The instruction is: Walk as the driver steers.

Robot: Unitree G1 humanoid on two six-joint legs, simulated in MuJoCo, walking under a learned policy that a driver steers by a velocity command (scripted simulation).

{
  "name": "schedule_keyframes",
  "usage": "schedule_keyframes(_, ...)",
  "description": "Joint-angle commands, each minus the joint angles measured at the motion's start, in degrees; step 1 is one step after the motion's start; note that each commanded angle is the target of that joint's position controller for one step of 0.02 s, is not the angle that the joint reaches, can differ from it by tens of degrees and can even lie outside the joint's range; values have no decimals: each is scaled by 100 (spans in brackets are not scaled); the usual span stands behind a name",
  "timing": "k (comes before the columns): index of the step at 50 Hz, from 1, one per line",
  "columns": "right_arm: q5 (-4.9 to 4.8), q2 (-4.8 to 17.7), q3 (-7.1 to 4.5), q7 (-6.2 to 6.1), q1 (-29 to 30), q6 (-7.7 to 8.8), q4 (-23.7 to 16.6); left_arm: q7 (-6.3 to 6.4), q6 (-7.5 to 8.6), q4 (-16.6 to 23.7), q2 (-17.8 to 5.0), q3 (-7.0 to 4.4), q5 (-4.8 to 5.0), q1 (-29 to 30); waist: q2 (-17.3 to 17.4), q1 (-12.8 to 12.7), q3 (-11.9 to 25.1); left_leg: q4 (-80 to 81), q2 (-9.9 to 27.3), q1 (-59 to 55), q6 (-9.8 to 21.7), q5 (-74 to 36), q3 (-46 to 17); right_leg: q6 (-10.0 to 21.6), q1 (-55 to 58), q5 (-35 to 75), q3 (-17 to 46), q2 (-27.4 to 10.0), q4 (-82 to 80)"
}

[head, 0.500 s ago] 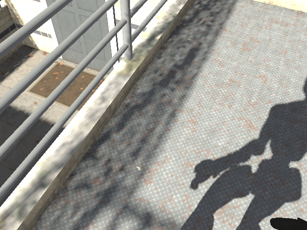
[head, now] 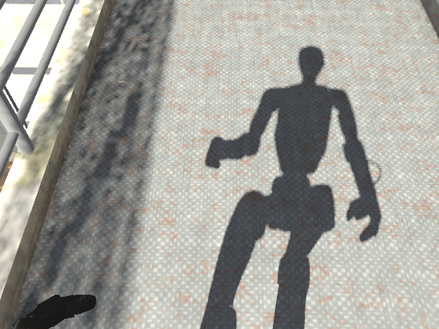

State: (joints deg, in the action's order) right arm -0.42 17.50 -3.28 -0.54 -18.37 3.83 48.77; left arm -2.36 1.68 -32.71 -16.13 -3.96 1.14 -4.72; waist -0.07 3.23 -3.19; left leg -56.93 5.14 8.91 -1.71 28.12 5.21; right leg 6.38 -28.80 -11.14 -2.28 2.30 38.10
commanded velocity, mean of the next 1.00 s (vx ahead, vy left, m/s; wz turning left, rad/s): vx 0.47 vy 0.00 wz -0.32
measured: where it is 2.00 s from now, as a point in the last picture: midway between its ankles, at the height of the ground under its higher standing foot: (228, 258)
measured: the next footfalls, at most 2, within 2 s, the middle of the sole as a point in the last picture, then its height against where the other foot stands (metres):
left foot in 0.44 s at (184, 326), level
right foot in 0.98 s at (271, 243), level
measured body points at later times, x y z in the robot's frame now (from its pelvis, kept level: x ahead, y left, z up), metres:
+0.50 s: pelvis +0.30 +0.03 +0.01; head +0.33 +0.03 +0.45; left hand +0.36 +0.31 -0.12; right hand +0.48 -0.23 -0.07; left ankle +0.41 +0.11 -0.71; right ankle +0.10 -0.08 -0.67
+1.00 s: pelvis +0.55 -0.03 +0.00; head +0.58 -0.05 +0.45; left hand +0.82 +0.13 -0.07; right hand +0.50 -0.32 -0.13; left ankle +0.42 +0.12 -0.70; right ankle +0.65 -0.15 -0.72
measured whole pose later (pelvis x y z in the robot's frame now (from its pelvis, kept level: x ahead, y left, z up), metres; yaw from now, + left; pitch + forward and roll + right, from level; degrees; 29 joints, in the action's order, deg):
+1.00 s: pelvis +0.55 -0.03 +0.00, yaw -19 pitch +2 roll +2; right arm -0.4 16.8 -3.3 -1.5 -16.5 1.4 47.7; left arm -2.5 3.3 -36.6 -14.9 -3.2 0.4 -5.3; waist -1.1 2.8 -2.5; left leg -34.0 1.9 1.7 -0.4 26.2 12.0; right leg 4.6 -30.0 -2.2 -2.1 0.4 30.9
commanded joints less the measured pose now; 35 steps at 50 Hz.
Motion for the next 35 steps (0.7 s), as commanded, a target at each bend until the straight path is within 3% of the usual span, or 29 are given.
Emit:
schedule_keyframes(1, -214, 782, -85, 106, 753, 475, -1075, 79, 123, -14, -1027, -343, -1, -1711, -680, -939, 1566, -2322, -185, 4153, 203, -324, -989, 1517, 4506, -111, 3770, -1892, -2061)
schedule_keyframes(2, -106, 678, -62, 70, 704, 468, -976, 81, 148, 4, -814, -261, 5, -1291, -54, -602, 1106, -1771, 95, 3754, 186, -746, -977, 1248, 3516, 433, 3056, -1646, -2083)
schedule_keyframes(3, 14, 713, -102, 50, 630, 405, -901, 96, 161, 53, -604, -184, -27, -930, -93, -386, 881, -1314, 264, 3321, 121, -953, -949, 1110, 2796, 986, 2548, -1438, -2161)
schedule_keyframes(4, 39, 702, -119, 75, 493, 317, -850, 118, 169, 86, -498, -132, -87, -742, -208, -215, 741, -1131, 346, 2988, 75, -1100, -941, 1058, 2314, 1288, 2280, -1295, -2320)
schedule_keyframes(6, 89, 537, -97, 84, 422, 195, -815, 156, 230, -44, -530, -126, -98, -739, -220, -113, 670, -773, 324, 2754, -65, -1291, -793, 1090, 1806, 1857, 1966, -1215, -2487)
schedule_keyframes(9, 130, 305, -12, 71, 971, 145, -967, 247, 265, -282, -692, -155, -88, -986, -211, -266, 426, 253, 259, 2874, -185, -2224, -695, 958, 1567, 2134, 1432, -1019, -2628)
schedule_keyframes(12, 81, 163, 55, 132, 1611, 176, -1077, 273, 259, -476, -733, -150, -50, -1246, -310, -555, 314, 1587, 23, 2536, -121, -3362, -596, 691, 1552, 1658, 1101, -816, -2598)
schedule_keyframes(16, -15, 258, 40, 243, 2175, 214, -1273, 252, 249, -739, -818, -168, 6, -1654, -354, -797, 95, 2352, -126, 2637, 66, -3443, -667, 667, 2176, 1112, 1436, -1186, -2433)
schedule_keyframes(20, 11, 425, -33, 327, 1934, 265, -1325, 292, 147, -876, -897, -211, -13, -1705, -528, -592, 174, 2730, -297, 2366, 432, -2496, -579, 457, 2936, 2123, 1642, -1466, -1847)
schedule_keyframes(21, 31, 523, -98, 308, 1491, 276, -1223, 298, 119, -860, -913, -211, -14, -1590, -539, -323, 425, 2887, -486, 1686, 562, -2432, -386, 346, 2920, 3078, 1495, -1297, -1348)
schedule_keyframes(22, 65, 735, -203, 275, 702, 284, -1024, 300, 106, -826, -798, -159, -53, -1539, -435, 42, 986, 2807, -435, 468, 759, -2709, -402, 183, 2597, 3545, 1242, -971, -373)
schedule_keyframes(23, 136, 1133, -288, 240, -278, 285, -915, 306, 120, -704, -511, -40, -187, -1717, 259, 305, 1917, 2530, 632, -1394, 1213, -3118, -1605, -46, 1398, 1994, 994, -526, 1407)
schedule_keyframes(24, 114, 1316, -353, 281, -640, 252, -732, 274, 221, -751, -84, 76, -47, -2514, 1968, 27, 2602, 3386, 1702, -3024, 2084, -1591, -4336, -453, -608, -1873, 860, 380, 3266)
schedule_keyframes(25, -39, 789, -207, 287, -575, 235, -775, 285, 263, -799, -644, -20, 26, -2146, 1304, 264, 2299, 3886, 1665, -2917, 1891, -447, -4771, -417, -1213, -2071, 1343, 103, 3854)
schedule_keyframes(26, -4, 590, -128, 229, -130, 214, -836, 264, 288, -626, -850, -83, 104, -1449, 789, 266, 1426, 4009, 1492, -2141, 1654, -488, -3913, -406, -1545, -1500, 1130, -164, 3842)
schedule_keyframes(27, 71, 531, -94, 192, 216, 192, -883, 283, 288, -568, -772, -57, 82, -1124, 287, 133, 914, 4119, 1315, -1318, 1531, -1081, -3193, -412, -1388, -997, 946, -436, 3644)
schedule_keyframes(28, 159, 420, -64, 184, 377, 215, -856, 291, 257, -582, -717, -78, -6, -1028, 219, 12, 609, 4272, 1117, -729, 1483, -1544, -2702, -422, -1207, -655, 922, -634, 3314)
schedule_keyframes(30, 218, 321, -34, 183, 510, 256, -797, 326, 178, -687, -582, -104, 83, -1294, 599, -231, 515, 4551, 822, -226, 1361, -2058, -2025, -460, -758, -371, 891, -816, 2968)
schedule_keyframes(33, 151, 391, -74, 141, 410, 294, -654, 351, 81, -672, -390, -82, 91, -1165, 425, -269, 314, 4807, 865, -54, 1395, -2667, -1420, -596, -1000, -67, 933, -859, 2507)
schedule_keyframes(35, 184, 526, -130, 78, 337, 274, -559, 313, 105, -595, -293, -41, 48, -865, 370, -235, 249, 4855, 874, -211, 1369, -3034, -1091, -656, -1303, 433, 955, -908, 1985)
